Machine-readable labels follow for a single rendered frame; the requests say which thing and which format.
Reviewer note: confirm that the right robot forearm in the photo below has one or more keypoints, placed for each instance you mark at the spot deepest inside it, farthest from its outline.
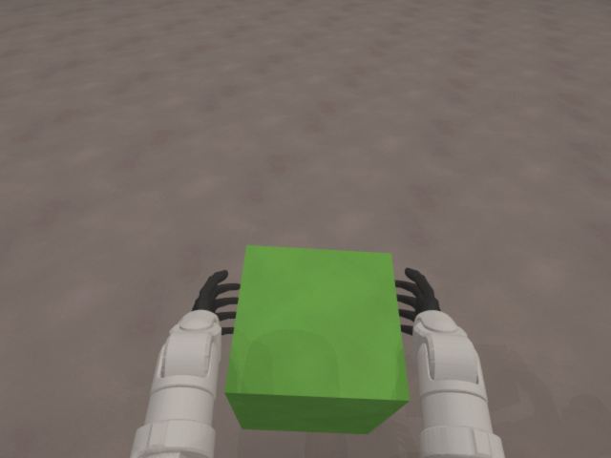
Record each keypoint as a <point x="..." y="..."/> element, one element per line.
<point x="456" y="418"/>

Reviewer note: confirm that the left robot forearm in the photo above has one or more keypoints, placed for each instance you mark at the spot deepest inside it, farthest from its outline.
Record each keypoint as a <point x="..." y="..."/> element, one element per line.
<point x="178" y="421"/>

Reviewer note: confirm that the right robot hand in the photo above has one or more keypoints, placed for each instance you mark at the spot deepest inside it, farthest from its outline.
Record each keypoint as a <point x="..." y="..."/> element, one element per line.
<point x="424" y="300"/>

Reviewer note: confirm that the carton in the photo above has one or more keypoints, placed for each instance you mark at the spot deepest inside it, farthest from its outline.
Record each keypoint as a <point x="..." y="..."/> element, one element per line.
<point x="317" y="343"/>

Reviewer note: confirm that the left robot hand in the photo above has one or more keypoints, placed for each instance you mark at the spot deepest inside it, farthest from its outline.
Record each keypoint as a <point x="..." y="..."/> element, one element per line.
<point x="207" y="298"/>

